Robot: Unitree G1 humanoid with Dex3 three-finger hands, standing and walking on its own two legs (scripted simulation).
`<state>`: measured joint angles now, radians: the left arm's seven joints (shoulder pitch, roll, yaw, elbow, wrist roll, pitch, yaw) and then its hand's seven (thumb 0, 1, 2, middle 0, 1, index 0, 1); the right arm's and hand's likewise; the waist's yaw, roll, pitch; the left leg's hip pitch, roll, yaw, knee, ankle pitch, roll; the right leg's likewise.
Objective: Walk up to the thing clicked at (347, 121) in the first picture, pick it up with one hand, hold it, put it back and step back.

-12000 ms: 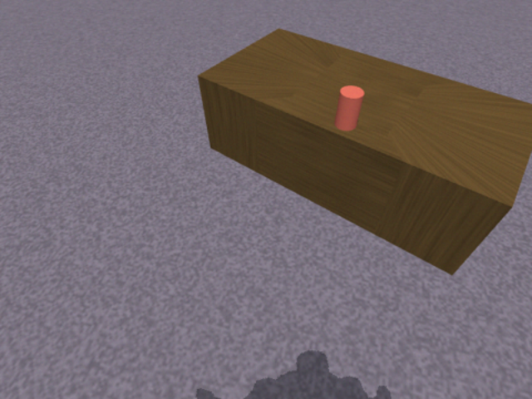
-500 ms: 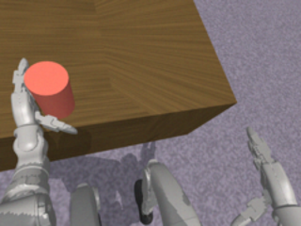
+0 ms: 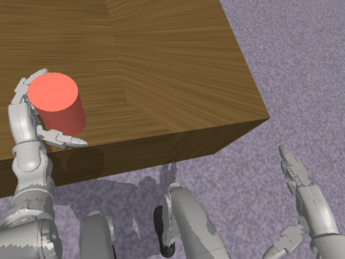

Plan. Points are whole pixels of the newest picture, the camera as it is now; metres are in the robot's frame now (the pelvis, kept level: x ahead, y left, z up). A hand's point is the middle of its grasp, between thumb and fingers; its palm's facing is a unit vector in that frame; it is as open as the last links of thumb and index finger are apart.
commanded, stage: close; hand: left
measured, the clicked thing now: (61, 108) +0.49 +0.14 -0.07
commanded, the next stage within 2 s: settle in 0.24 s
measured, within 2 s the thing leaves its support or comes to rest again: leaves its support in 0.60 s
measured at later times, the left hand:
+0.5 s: hand (54, 102) +0.50 +0.15 -0.04, palm faces +0.06 -1.00 -0.01, open 11.7 cm
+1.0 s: hand (49, 83) +0.51 +0.15 +0.01, palm faces +0.07 -1.00 -0.01, open 11.9 cm
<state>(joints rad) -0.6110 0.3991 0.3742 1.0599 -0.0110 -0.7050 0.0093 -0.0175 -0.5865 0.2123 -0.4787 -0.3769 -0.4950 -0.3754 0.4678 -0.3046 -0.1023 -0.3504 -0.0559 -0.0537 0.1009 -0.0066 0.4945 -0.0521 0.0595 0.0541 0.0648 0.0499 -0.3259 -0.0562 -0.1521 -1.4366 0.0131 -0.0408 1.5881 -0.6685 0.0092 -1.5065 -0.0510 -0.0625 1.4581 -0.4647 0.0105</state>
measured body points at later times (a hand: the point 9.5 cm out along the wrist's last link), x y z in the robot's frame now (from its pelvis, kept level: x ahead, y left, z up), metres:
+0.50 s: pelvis -0.01 +0.00 +0.00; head +0.18 +0.07 +0.40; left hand +0.49 +0.21 -0.04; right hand +0.17 -0.25 +0.10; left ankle +0.03 +0.11 -0.55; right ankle +0.10 -0.14 -0.55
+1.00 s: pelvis +0.00 +0.00 +0.03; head +0.17 +0.06 +0.44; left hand +0.50 +0.20 +0.02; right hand +0.17 -0.26 +0.09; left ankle +0.03 +0.11 -0.55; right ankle +0.10 -0.14 -0.55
